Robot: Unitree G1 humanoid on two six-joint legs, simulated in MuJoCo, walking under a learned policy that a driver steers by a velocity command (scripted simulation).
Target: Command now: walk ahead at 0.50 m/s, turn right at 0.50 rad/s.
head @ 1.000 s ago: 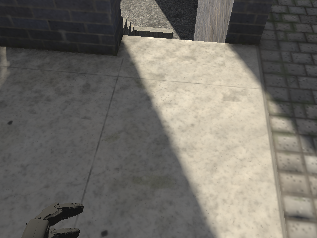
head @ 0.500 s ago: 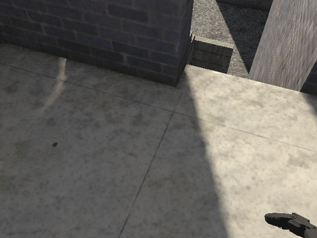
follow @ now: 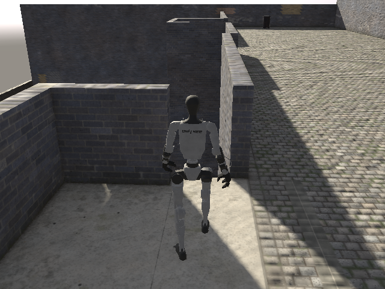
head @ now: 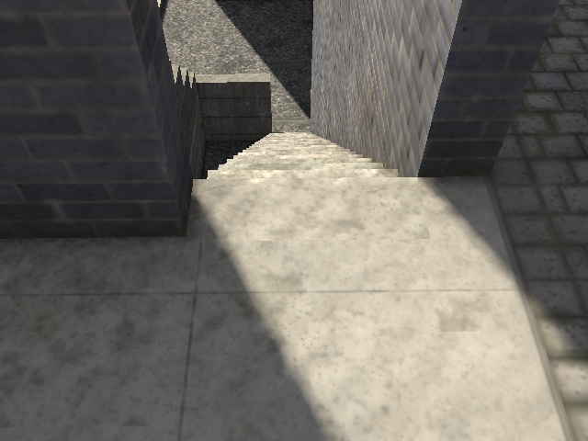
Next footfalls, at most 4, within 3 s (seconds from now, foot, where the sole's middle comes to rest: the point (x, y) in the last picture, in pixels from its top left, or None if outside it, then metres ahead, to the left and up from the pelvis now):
0.06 right None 0.20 -0.10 -0.76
0.56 left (268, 419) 0.52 0.05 -0.76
0.94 right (380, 413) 0.51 -0.20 -0.76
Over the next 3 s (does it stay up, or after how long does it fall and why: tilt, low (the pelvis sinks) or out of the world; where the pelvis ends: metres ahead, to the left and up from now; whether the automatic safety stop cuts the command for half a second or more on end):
stays up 0.55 -0.11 0.00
